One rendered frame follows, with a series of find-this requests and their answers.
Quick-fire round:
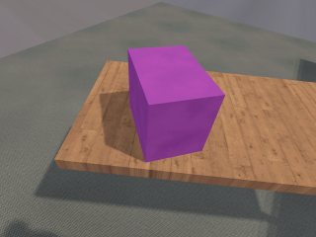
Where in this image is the table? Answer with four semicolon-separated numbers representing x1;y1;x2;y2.
54;60;316;196

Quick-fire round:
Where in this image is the carton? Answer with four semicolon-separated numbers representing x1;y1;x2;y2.
127;45;225;163

